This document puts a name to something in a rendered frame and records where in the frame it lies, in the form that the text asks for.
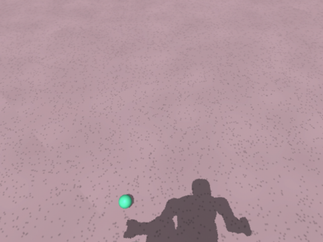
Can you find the ball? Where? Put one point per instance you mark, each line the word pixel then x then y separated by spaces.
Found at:
pixel 125 201

